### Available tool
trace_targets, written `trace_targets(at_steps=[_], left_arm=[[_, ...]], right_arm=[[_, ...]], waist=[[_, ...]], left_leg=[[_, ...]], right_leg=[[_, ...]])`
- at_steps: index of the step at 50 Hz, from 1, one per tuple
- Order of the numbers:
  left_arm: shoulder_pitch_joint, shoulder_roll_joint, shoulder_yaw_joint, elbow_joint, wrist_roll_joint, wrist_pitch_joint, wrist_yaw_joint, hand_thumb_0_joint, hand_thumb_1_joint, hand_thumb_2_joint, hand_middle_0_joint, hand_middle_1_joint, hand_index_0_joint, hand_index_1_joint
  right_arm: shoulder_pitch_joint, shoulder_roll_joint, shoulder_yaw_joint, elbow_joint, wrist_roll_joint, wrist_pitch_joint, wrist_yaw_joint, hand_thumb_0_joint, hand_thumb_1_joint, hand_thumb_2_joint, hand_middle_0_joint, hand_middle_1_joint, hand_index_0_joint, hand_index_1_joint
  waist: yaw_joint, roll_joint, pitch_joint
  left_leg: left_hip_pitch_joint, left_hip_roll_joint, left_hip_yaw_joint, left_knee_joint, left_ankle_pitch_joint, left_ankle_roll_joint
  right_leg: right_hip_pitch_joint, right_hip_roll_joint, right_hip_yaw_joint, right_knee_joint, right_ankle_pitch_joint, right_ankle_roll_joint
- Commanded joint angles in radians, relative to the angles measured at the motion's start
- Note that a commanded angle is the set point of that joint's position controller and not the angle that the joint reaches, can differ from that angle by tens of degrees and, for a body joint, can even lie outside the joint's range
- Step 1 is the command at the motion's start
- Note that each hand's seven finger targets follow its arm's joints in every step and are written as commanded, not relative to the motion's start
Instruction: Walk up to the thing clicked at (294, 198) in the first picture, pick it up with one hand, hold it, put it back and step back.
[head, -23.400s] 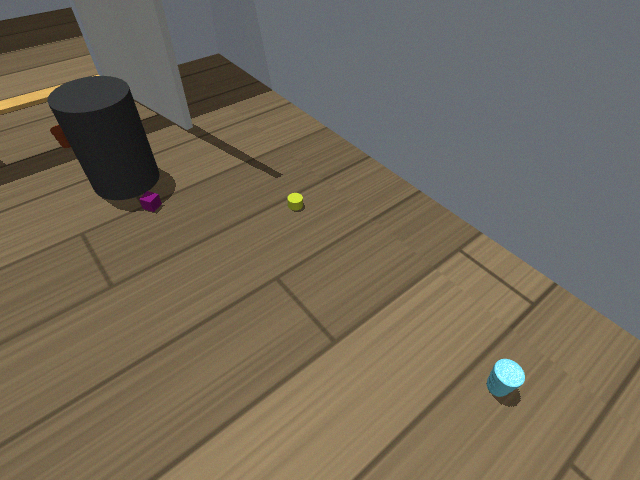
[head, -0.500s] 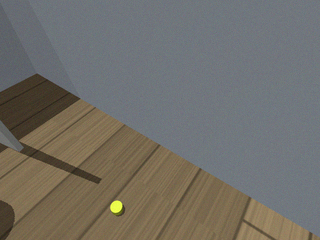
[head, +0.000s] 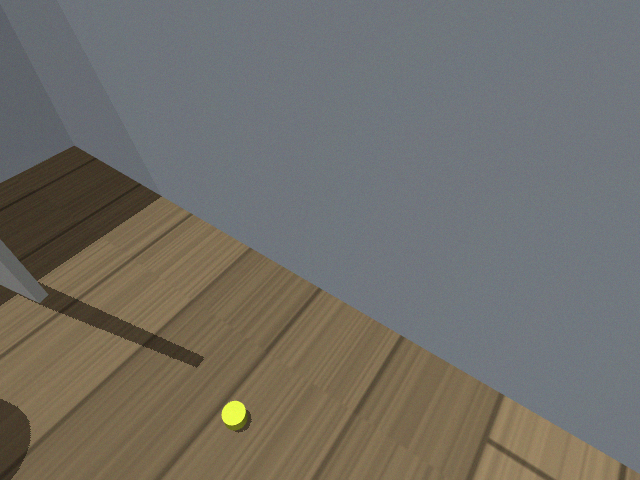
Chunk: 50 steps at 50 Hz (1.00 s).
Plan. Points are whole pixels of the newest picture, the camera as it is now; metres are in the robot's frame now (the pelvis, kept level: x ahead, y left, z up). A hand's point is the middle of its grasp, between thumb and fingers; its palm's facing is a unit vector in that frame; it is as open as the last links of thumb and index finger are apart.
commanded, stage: stand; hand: left
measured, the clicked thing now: (234, 415) +0.45 +0.26 -0.76
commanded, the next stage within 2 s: walk up in 0.04 s
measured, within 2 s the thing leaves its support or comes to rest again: neither
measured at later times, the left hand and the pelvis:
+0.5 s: hand out of the picture +0.11 +0.26 -0.16, palm faces +0.00 -0.93 -0.36, open 7.4 cm; pelvis +0.04 +0.00 -0.01, yaw +0 degrees
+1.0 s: hand out of the picture +0.13 +0.26 -0.16, palm faces +0.00 -0.92 -0.38, open 7.4 cm; pelvis +0.04 -0.01 -0.02, yaw +1 degrees
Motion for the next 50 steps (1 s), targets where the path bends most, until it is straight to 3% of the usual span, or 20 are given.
trace_targets(at_steps=[1, 3, 6, 9, 13, 20, 24, 29, 32, 34, 37, 39, 41, 42, 44, 46, 47, 48, 49, 50], left_arm=[[-0.032, 0.215, 0.039, -0.053, 0.002, -0.018, 0.012, 0.0, 0.9, 0.9, -0.2, -0.3, -0.2, -0.3], [-0.018, 0.232, 0.066, -0.066, 0.013, -0.026, 0.004, 0.0, 0.9, 0.9, -0.2, -0.3, -0.2, -0.3], [-0.012, 0.236, 0.077, -0.076, 0.018, -0.024, 0.003, 0.0, 0.9, 0.9, -0.2, -0.3, -0.2, -0.3], [-0.017, 0.222, 0.076, -0.091, 0.014, -0.024, 0.002, 0.0, 0.9, 0.9, -0.2, -0.3, -0.2, -0.3], [0.021, 0.219, 0.077, -0.096, 0.006, -0.029, 0.008, 0.0, 0.9, 0.9, -0.2, -0.3, -0.2, -0.3], [0.015, 0.209, 0.071, -0.123, 0.001, -0.02, 0.014, 0.0, 0.9, 0.9, -0.2, -0.3, -0.2, -0.3], [0.017, 0.215, 0.071, -0.128, 0.003, -0.019, 0.015, 0.0, 0.9, 0.9, -0.2, -0.3, -0.2, -0.3], [0.063, 0.244, 0.084, -0.126, 0.0, -0.023, 0.023, 0.0, 0.9, 0.9, -0.2, -0.3, -0.2, -0.3], [0.051, 0.278, 0.093, -0.139, 0.004, -0.021, 0.025, 0.0, 0.9, 0.9, -0.2, -0.3, -0.2, -0.3], [0.034, 0.274, 0.095, -0.153, 0.006, -0.018, 0.025, 0.0, 0.9, 0.9, -0.2, -0.3, -0.2, -0.3], [-0.035, 0.244, 0.086, -0.183, 0.005, -0.017, 0.021, 0.0, 0.9, 0.9, -0.2, -0.3, -0.2, -0.3], [-0.053, 0.202, 0.077, -0.195, -0.004, -0.016, 0.021, 0.0, 0.9, 0.9, -0.2, -0.3, -0.2, -0.3], [-0.08, 0.174, 0.071, -0.205, -0.002, -0.01, 0.019, 0.0, 0.9, 0.9, -0.2, -0.3, -0.2, -0.3], [-0.084, 0.18, 0.072, -0.212, -0.001, -0.01, 0.017, 0.0, 0.9, 0.9, -0.2, -0.3, -0.2, -0.3], [-0.04, 0.184, 0.076, -0.208, -0.002, -0.013, 0.006, 0.0, 0.9, 0.9, -0.2, -0.3, -0.2, -0.3], [0.033, 0.176, 0.073, -0.174, -0.004, -0.02, 0.005, 0.0, 0.9, 0.9, -0.2, -0.3, -0.2, -0.3], [0.087, 0.194, 0.077, -0.144, -0.001, -0.027, 0.01, 0.0, 0.9, 0.9, -0.2, -0.3, -0.2, -0.3], [0.111, 0.239, 0.091, -0.122, 0.008, -0.032, 0.017, 0.0, 0.9, 0.9, -0.2, -0.3, -0.2, -0.3], [0.124, 0.275, 0.102, -0.12, 0.008, -0.033, 0.024, 0.0, 0.9, 0.9, -0.2, -0.3, -0.2, -0.3], [0.072, 0.294, 0.098, -0.138, 0.015, -0.032, 0.027, 0.0, 0.9, 0.9, -0.2, -0.3, -0.2, -0.3]], right_arm=[[-0.039, -0.208, -0.04, -0.06, 0.002, -0.016, -0.01, 0.0, -0.9, -0.9, 0.2, 0.3, 0.2, 0.3], [-0.002, -0.224, -0.062, -0.071, -0.007, -0.011, -0.001, 0.0, -0.9, -0.9, 0.2, 0.3, 0.2, 0.3], [0.0, -0.214, -0.065, -0.087, -0.013, -0.009, 0.004, 0.0, -0.9, -0.9, 0.2, 0.3, 0.2, 0.3], [0.009, -0.208, -0.063, -0.098, -0.014, -0.016, 0.003, 0.0, -0.9, -0.9, 0.2, 0.3, 0.2, 0.3], [0.012, -0.215, -0.07, -0.128, -0.007, -0.02, 0.0, 0.0, -0.9, -0.9, 0.2, 0.3, 0.2, 0.3], [0.034, -0.231, -0.088, -0.152, 0.001, -0.007, -0.007, 0.0, -0.9, -0.9, 0.2, 0.3, 0.2, 0.3], [0.025, -0.227, -0.091, -0.17, 0.003, -0.002, -0.009, 0.0, -0.9, -0.9, 0.2, 0.3, 0.2, 0.3], [-0.007, -0.205, -0.087, -0.192, 0.004, 0.002, -0.009, 0.0, -0.9, -0.9, 0.2, 0.3, 0.2, 0.3], [-0.03, -0.185, -0.083, -0.202, 0.0, 0.007, -0.006, 0.0, -0.9, -0.9, 0.2, 0.3, 0.2, 0.3], [-0.026, -0.185, -0.084, -0.201, -0.005, 0.006, -0.002, 0.0, -0.9, -0.9, 0.2, 0.3, 0.2, 0.3], [0.04, -0.217, -0.095, -0.18, -0.008, -0.005, 0.001, 0.0, -0.9, -0.9, 0.2, 0.3, 0.2, 0.3], [0.097, -0.265, -0.11, -0.167, -0.001, -0.01, -0.004, 0.0, -0.9, -0.9, 0.2, 0.3, 0.2, 0.3], [0.105, -0.28, -0.114, -0.17, -0.003, -0.012, -0.011, 0.0, -0.9, -0.9, 0.2, 0.3, 0.2, 0.3], [0.099, -0.286, -0.117, -0.174, -0.007, -0.012, -0.013, 0.0, -0.9, -0.9, 0.2, 0.3, 0.2, 0.3], [0.064, -0.29, -0.116, -0.202, -0.01, -0.013, -0.013, 0.0, -0.9, -0.9, 0.2, 0.3, 0.2, 0.3], [-0.029, -0.247, -0.097, -0.225, -0.003, -0.009, -0.016, 0.0, -0.9, -0.9, 0.2, 0.3, 0.2, 0.3], [-0.073, -0.22, -0.09, -0.234, 0.005, -0.004, -0.015, 0.0, -0.9, -0.9, 0.2, 0.3, 0.2, 0.3], [-0.074, -0.187, -0.08, -0.243, 0.02, 0.001, -0.014, 0.0, -0.9, -0.9, 0.2, 0.3, 0.2, 0.3], [-0.066, -0.159, -0.067, -0.248, 0.023, 0.007, -0.011, 0.0, -0.9, -0.9, 0.2, 0.3, 0.2, 0.3], [-0.039, -0.154, -0.068, -0.235, 0.02, 0.023, -0.011, 0.0, -0.9, -0.9, 0.2, 0.3, 0.2, 0.3]], waist=[[0.003, -0.004, -0.067], [0.009, -0.005, -0.068], [0.013, -0.01, -0.006], [0.013, 0.012, 0.025], [0.014, -0.001, -0.046], [0.006, 0.057, -0.083], [0.008, 0.043, -0.063], [0.03, -0.027, -0.085], [0.035, -0.076, -0.036], [0.026, -0.092, -0.014], [-0.014, -0.031, -0.019], [-0.039, 0.068, -0.053], [-0.047, 0.169, -0.01], [-0.046, 0.184, 0.007], [-0.017, 0.194, 0.023], [0.038, 0.163, -0.012], [0.064, 0.095, -0.061], [0.067, -0.005, -0.105], [0.076, -0.074, -0.126], [0.063, -0.108, -0.104]], left_leg=[[0.041, 0.127, -0.111, -0.037, 0.157, 0.021], [-0.001, 0.077, -0.084, -0.005, -0.064, 0.05], [-0.057, 0.066, -0.088, 0.006, -0.153, 0.052], [-0.065, 0.086, -0.115, -0.003, -0.036, 0.053], [0.009, 0.094, -0.095, 0.077, 0.225, 0.068], [0.067, 0.125, -0.121, 0.088, 0.307, 0.095], [0.037, 0.113, -0.108, 0.111, 0.302, 0.094], [-0.037, 0.069, -0.045, 0.214, 0.298, 0.068], [-0.116, 0.027, -0.008, 0.246, 0.098, 0.043], [-0.115, 0.023, -0.009, 0.23, 0.011, 0.049], [0.042, 0.075, -0.072, 0.145, 0.274, 0.076], [0.199, 0.183, -0.206, 0.112, 0.458, 0.156], [0.233, 0.289, -0.305, 0.067, 0.556, 0.25], [0.2, 0.3, -0.308, 0.039, 0.509, 0.261], [0.137, 0.263, -0.262, 0.035, 0.394, 0.233], [0.074, 0.171, -0.141, 0.116, 0.391, 0.146], [0.013, 0.122, -0.078, 0.184, 0.341, 0.091], [-0.09, 0.053, -0.036, 0.268, 0.209, 0.044], [-0.14, -0.004, -0.027, 0.313, 0.011, 0.009], [-0.158, -0.04, -0.052, 0.372, -0.361, 0.011]], right_leg=[[-0.02, -0.119, 0.093, -0.045, 0.137, -0.032], [0.002, -0.082, 0.087, -0.044, -0.06, -0.047], [-0.049, -0.096, 0.116, -0.048, -0.174, -0.068], [-0.064, -0.084, 0.096, -0.011, -0.051, -0.063], [-0.009, -0.074, 0.068, 0.051, 0.238, -0.054], [-0.021, -0.055, 0.025, 0.138, 0.231, -0.053], [-0.007, -0.056, 0.031, 0.144, 0.247, -0.057], [0.092, -0.103, 0.08, 0.139, 0.408, -0.086], [0.089, -0.185, 0.156, 0.1, 0.363, -0.147], [0.06, -0.188, 0.144, 0.109, 0.356, -0.159], [-0.075, -0.099, 0.048, 0.196, 0.3, -0.086], [-0.205, -0.004, -0.033, 0.349, 0.189, -0.037], [-0.318, 0.029, -0.011, 0.374, -0.357, -0.047], [-0.335, 0.008, 0.014, 0.397, -0.416, -0.054], [-0.287, -0.012, 0.02, 0.358, -0.382, -0.06], [-0.142, -0.014, 0.01, 0.153, -0.112, -0.053], [-0.01, -0.04, 0.031, 0.061, 0.172, -0.047], [0.119, -0.111, 0.129, 0.059, 0.354, -0.076], [0.145, -0.198, 0.236, 0.028, 0.361, -0.128], [0.062, -0.298, 0.345, -0.039, 0.195, -0.199]])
